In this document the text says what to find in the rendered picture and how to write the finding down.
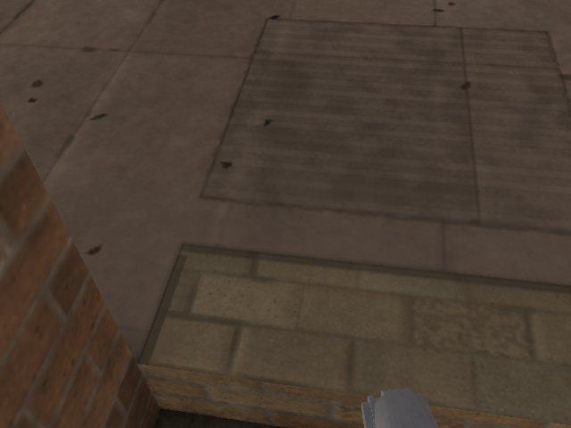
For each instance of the right robot thigh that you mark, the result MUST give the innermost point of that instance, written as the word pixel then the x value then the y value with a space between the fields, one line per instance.
pixel 398 408

